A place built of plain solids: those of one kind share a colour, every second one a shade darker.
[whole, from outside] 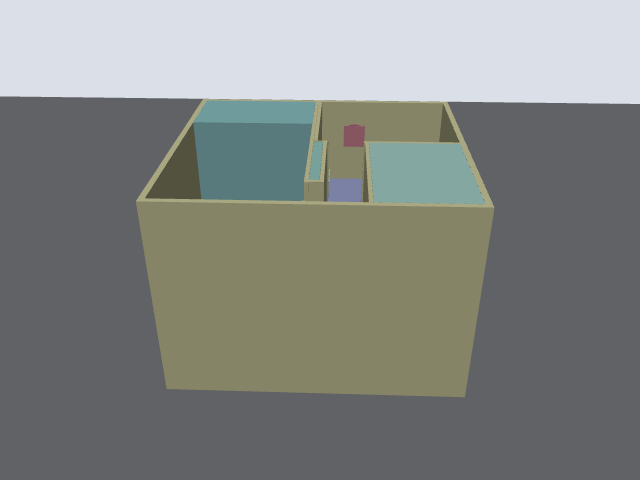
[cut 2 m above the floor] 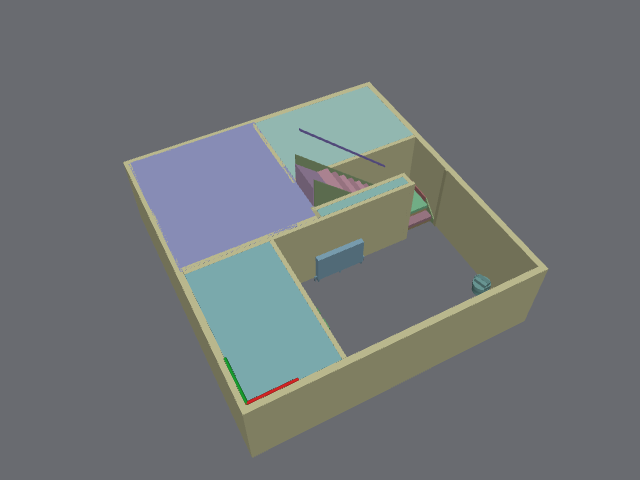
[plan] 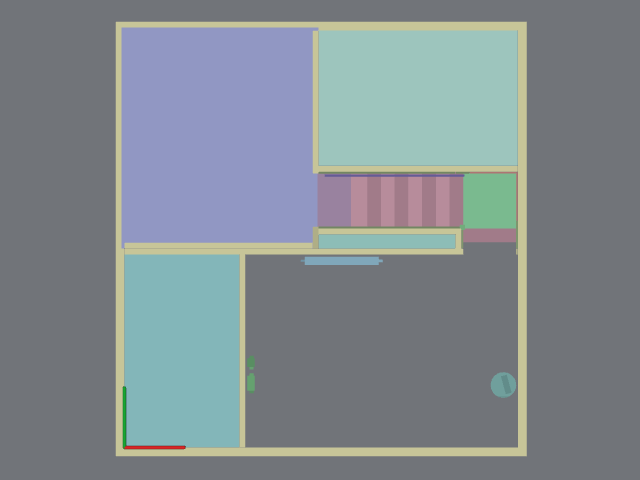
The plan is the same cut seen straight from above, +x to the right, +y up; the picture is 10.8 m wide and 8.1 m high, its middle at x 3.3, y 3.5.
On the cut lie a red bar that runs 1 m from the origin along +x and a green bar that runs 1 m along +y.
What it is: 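A farmhouse's boxed stair, a dwelling of no particular year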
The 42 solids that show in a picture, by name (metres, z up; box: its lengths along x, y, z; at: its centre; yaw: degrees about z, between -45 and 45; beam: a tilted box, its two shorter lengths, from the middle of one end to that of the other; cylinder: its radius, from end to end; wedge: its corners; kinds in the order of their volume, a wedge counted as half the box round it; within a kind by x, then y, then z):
{
 "behind_box_1": {"box": [3.36, 2.28, 5.23], "at": [4.96, 5.89, 2.56]},
 "upper_1": {"box": [3.33, 3.73, 2.74], "at": [1.61, 5.22, 1.32]},
 "beside_lower_1": {"box": [1.94, 3.25, 5.23], "at": [0.97, 1.63, 2.56]},
 "wall_1": {"box": [0.15, 7.33, 5.23], "at": [-0.07, 3.52, 2.56]},
 "wall_2": {"box": [3.18, 0.1, 5.23], "at": [1.59, 3.4, 2.56]},
 "wall_3": {"box": [0.1, 3.25, 2.74], "at": [1.99, 1.63, 1.32]},
 "wall_4": {"box": [5.72, 0.1, 5.23], "at": [2.86, 3.31, 2.56]},
 "wall_5": {"box": [0.1, 0.37, 5.23], "at": [3.23, 3.54, 2.56]},
 "wall_6": {"box": [0.1, 2.42, 5.23], "at": [3.23, 5.83, 2.56]},
 "wall_7": {"box": [6.94, 0.15, 5.23], "at": [3.32, -0.07, 2.56]},
 "wall_8": {"box": [6.94, 0.15, 5.23], "at": [3.32, 7.11, 2.56]},
 "wall_9": {"box": [2.51, 0.1, 5.23], "at": [4.43, 3.65, 2.56]},
 "wall_10": {"box": [3.46, 0.1, 5.23], "at": [4.91, 4.7, 2.56]},
 "wall_11": {"box": [0.1, 0.44, 5.23], "at": [5.64, 3.48, 2.56]},
 "wall_12": {"box": [0.032, 0.1, 5.23], "at": [6.62, 3.31, 2.56]},
 "wall_13": {"box": [0.15, 7.33, 5.23], "at": [6.71, 3.52, 2.56]},
 "carriage_1": {"wedge": [[3.26, 3.72, -0.05], [3.26, 3.72, 2.58], [3.26, 4.62, -0.05], [3.26, 4.62, 2.58], [5.73, 3.72, -0.05], [5.73, 3.72, 0.37], [5.73, 4.62, -0.05], [5.73, 4.62, 0.37]]},
 "beside_box_1": {"box": [2.31, 0.24, 5.23], "at": [4.43, 3.48, 2.56]},
 "string_1": {"wedge": [[3.28, 3.7, -0.05], [3.28, 3.7, 2.85], [3.28, 3.73, -0.05], [3.28, 3.73, 2.85], [5.67, 3.7, -0.05], [5.67, 3.7, 0.71], [5.67, 3.73, -0.05], [5.67, 3.73, 0.71]]},
 "string_2": {"wedge": [[3.28, 4.62, -0.05], [3.28, 4.62, 2.85], [3.28, 4.65, -0.05], [3.28, 4.65, 2.85], [5.82, 4.62, -0.05], [5.82, 4.62, 0.57], [5.82, 4.65, -0.05], [5.82, 4.65, 0.57]]},
 "string_3": {"wedge": [[6.61, 3.36, -0.05], [6.61, 3.36, 0.15], [6.61, 3.82, -0.05], [6.61, 3.82, 0.57], [6.64, 3.36, -0.05], [6.64, 3.36, 0.15], [6.64, 3.82, -0.05], [6.64, 3.82, 0.57]]},
 "radiator_1": {"box": [1.25, 0.14, 0.76], "at": [3.67, 3.15, 0.47]},
 "tread_1": {"wedge": [[3.82, 3.72, 1.98], [3.82, 3.72, 2.08], [3.82, 4.63, 1.98], [3.82, 4.63, 2.08], [4.1, 3.72, 1.98], [4.1, 3.72, 2.08], [4.1, 4.63, 1.98], [4.1, 4.63, 2.08]]},
 "tread_2": {"wedge": [[4.05, 3.72, 1.77], [4.05, 3.72, 1.87], [4.05, 4.63, 1.77], [4.05, 4.63, 1.87], [4.33, 3.72, 1.77], [4.33, 3.72, 1.87], [4.33, 4.63, 1.77], [4.33, 4.63, 1.87]]},
 "tread_3": {"wedge": [[4.28, 3.72, 1.56], [4.28, 3.72, 1.66], [4.28, 4.63, 1.56], [4.28, 4.63, 1.66], [4.56, 3.72, 1.56], [4.56, 3.72, 1.66], [4.56, 4.63, 1.56], [4.56, 4.63, 1.66]]},
 "tread_4": {"wedge": [[4.51, 3.72, 1.35], [4.51, 3.72, 1.45], [4.51, 4.63, 1.35], [4.51, 4.63, 1.45], [4.79, 3.72, 1.35], [4.79, 3.72, 1.45], [4.79, 4.63, 1.35], [4.79, 4.63, 1.45]]},
 "tread_5": {"wedge": [[4.75, 3.72, 1.14], [4.75, 3.72, 1.24], [4.75, 4.63, 1.14], [4.75, 4.63, 1.24], [5.02, 3.72, 1.14], [5.02, 3.72, 1.24], [5.02, 4.63, 1.14], [5.02, 4.63, 1.24]]},
 "tread_6": {"wedge": [[4.98, 3.72, 0.94], [4.98, 3.72, 1.04], [4.98, 4.63, 0.94], [4.98, 4.63, 1.04], [5.26, 3.72, 0.94], [5.26, 3.72, 1.04], [5.26, 4.63, 0.94], [5.26, 4.63, 1.04]]},
 "tread_7": {"wedge": [[5.21, 3.72, 0.73], [5.21, 3.72, 0.83], [5.21, 4.63, 0.73], [5.21, 4.63, 0.83], [5.49, 3.72, 0.73], [5.49, 3.72, 0.83], [5.49, 4.63, 0.73], [5.49, 4.63, 0.83]]},
 "tread_8": {"wedge": [[5.44, 3.72, 0.52], [5.44, 3.72, 0.62], [5.44, 4.63, 0.52], [5.44, 4.63, 0.62], [5.72, 3.72, 0.52], [5.72, 3.72, 0.62], [5.72, 4.63, 0.52], [5.72, 4.63, 0.62]]},
 "tread_9": {"wedge": [[5.71, 3.46, 0.11], [5.71, 3.46, 0.21], [5.71, 3.74, 0.11], [5.71, 3.74, 0.21], [6.62, 3.46, 0.11], [6.62, 3.46, 0.21], [6.62, 3.74, 0.11], [6.62, 3.74, 0.21]]},
 "rail_1": {"wedge": [[3.38, 4.57, 3.53], [3.38, 4.57, 3.59], [3.38, 4.61, 3.53], [3.38, 4.61, 3.59], [5.74, 4.57, 1.42], [5.74, 4.57, 1.47], [5.74, 4.61, 1.42], [5.74, 4.61, 1.47]]},
 "landing_1": {"wedge": [[5.67, 3.7, 0.31], [5.67, 3.7, 0.41], [5.67, 4.63, 0.31], [5.67, 4.63, 0.41], [6.62, 3.7, 0.31], [6.62, 3.7, 0.41], [6.62, 4.63, 0.31], [6.62, 4.63, 0.41]]},
 "coat_pegs_1": {"box": [0.13, 0.26, 0.6], "at": [2.14, 1.08, 1.26]},
 "coat_pegs_2": {"box": [0.13, 0.15, 0.78], "at": [2.14, 1.43, 1.17]},
 "string_turn_1": {"box": [0.78, 0.032, 0.62], "at": [6.22, 4.63, 0.26]},
 "string_turn_2": {"box": [0.032, 0.83, 0.62], "at": [6.62, 4.24, 0.26]},
 "log_basket_1": {"box": [0.1, 0.32, 0.1], "at": [6.35, 1.05, 0.36], "yaw": 15.3},
 "log_basket_2": {"cylinder": 0.22, "from": [6.39, 1.05, 0.2], "to": [6.39, 1.05, 0.3]},
 "log_basket_3": {"box": [0.11, 0.32, 0.11], "at": [6.44, 1.06, 0.36], "yaw": 15.3},
 "riser_1": {"wedge": [[5.71, 3.48, -0.05], [5.71, 3.48, 0.11], [5.71, 3.74, 0.09], [5.71, 3.74, 0.11], [6.62, 3.48, -0.05], [6.62, 3.48, 0.11], [6.62, 3.74, 0.09], [6.62, 3.74, 0.11]]},
 "wall_mirror_1": {"box": [0.034, 0.64, 0.67], "at": [0.02, 4.43, 4.12]}
}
